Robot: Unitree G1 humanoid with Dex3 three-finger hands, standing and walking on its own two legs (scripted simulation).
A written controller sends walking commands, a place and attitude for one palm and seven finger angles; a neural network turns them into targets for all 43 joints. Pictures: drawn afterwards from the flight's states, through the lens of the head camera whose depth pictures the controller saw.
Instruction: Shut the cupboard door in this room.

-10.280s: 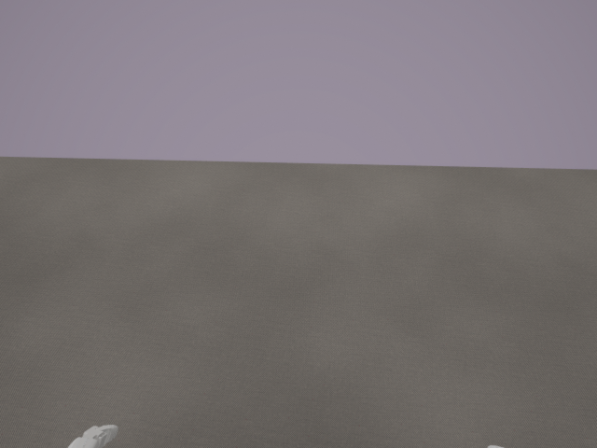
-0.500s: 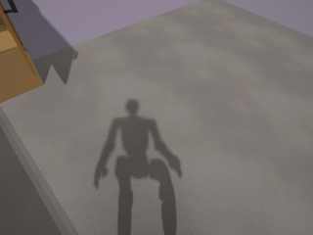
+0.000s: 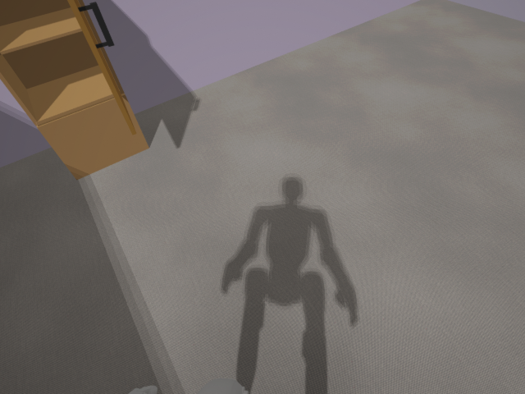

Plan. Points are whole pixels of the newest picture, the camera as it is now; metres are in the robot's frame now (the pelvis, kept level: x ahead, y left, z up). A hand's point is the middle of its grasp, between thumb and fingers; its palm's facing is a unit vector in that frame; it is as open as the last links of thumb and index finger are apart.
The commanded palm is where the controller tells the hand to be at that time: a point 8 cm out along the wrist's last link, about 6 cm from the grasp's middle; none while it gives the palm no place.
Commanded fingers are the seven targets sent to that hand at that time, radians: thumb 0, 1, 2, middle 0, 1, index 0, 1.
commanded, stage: stand and wait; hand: left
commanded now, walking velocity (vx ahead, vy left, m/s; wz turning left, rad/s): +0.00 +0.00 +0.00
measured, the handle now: (96, 26) +1.22 +0.62 +0.06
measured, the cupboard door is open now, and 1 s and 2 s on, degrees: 83 83 83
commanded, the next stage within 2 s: turn or walk to find it in 0.14 s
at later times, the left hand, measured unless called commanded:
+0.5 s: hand out of the picture -0.03 +0.25 -0.17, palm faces +0.20 -0.95 -0.23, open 7.4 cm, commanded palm none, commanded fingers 0.00 0.90 0.90 -0.20 -0.30 -0.20 -0.30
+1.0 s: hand out of the picture -0.05 +0.15 -0.16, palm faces +0.38 -0.90 -0.20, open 7.4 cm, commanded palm none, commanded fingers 0.00 0.90 0.90 -0.20 -0.30 -0.20 -0.30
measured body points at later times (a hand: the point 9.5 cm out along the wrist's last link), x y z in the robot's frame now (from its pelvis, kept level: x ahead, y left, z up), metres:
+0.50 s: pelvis -0.03 +0.04 +0.00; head -0.01 +0.06 +0.45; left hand -0.04 +0.30 -0.15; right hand +0.08 -0.18 -0.14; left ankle -0.04 +0.14 -0.74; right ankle -0.03 -0.10 -0.68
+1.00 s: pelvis +0.05 +0.02 +0.01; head +0.08 +0.00 +0.45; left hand -0.07 +0.20 -0.14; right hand +0.16 -0.21 -0.16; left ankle +0.06 +0.19 -0.66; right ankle +0.01 -0.10 -0.74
